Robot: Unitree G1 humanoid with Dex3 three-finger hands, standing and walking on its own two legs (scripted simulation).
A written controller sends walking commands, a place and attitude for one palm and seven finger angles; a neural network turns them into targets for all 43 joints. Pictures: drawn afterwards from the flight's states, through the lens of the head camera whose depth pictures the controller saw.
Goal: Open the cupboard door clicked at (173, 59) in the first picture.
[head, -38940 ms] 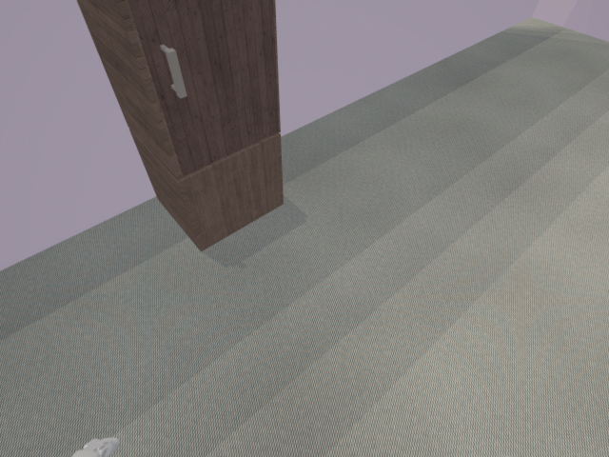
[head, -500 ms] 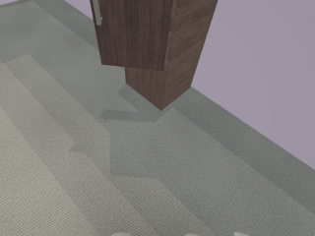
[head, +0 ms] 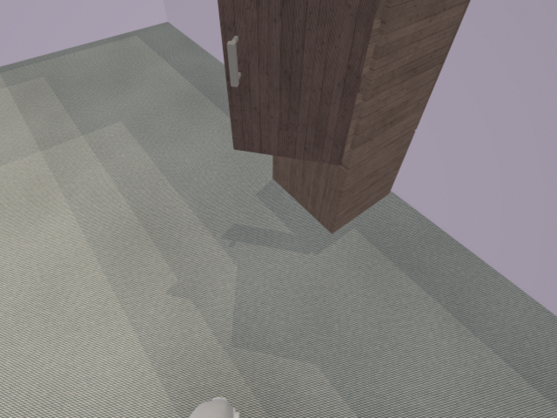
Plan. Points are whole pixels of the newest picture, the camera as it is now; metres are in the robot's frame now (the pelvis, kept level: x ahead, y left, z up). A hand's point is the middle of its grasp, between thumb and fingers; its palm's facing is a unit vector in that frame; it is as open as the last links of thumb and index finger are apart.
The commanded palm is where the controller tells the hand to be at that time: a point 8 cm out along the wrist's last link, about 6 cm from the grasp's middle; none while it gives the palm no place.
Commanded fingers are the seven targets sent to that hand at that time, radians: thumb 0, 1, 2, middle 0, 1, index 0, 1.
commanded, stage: take the last steps up to it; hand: left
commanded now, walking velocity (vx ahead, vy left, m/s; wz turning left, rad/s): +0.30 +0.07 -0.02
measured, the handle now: (235, 61) +0.97 +0.20 +0.00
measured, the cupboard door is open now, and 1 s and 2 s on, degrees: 40 40 40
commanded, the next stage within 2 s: come to a stop and stand still in 0.76 s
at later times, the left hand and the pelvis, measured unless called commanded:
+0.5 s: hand (177, 327) +0.28 +0.21 -0.16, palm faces +0.00 -0.97 -0.22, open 7.4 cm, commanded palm none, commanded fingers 0.00 0.90 0.90 -0.20 -0.30 -0.20 -0.30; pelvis +0.18 +0.03 -0.02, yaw -2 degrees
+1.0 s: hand (168, 293) +0.36 +0.26 -0.19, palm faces -0.01 -0.99 -0.17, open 7.4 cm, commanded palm none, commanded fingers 0.00 0.90 0.90 -0.20 -0.30 -0.20 -0.30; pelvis +0.35 +0.08 -0.01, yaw -4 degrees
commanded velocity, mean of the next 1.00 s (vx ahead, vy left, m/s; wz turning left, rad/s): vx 0.16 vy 0.00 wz -0.03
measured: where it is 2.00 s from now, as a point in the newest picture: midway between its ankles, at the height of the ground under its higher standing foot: (265, 367)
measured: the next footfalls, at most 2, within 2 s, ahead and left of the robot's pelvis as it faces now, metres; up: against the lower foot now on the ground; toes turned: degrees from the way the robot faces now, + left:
left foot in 0.08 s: +0.15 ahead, +0.16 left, +0.00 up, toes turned +7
right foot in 0.42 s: +0.25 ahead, -0.06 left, +0.00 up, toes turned -11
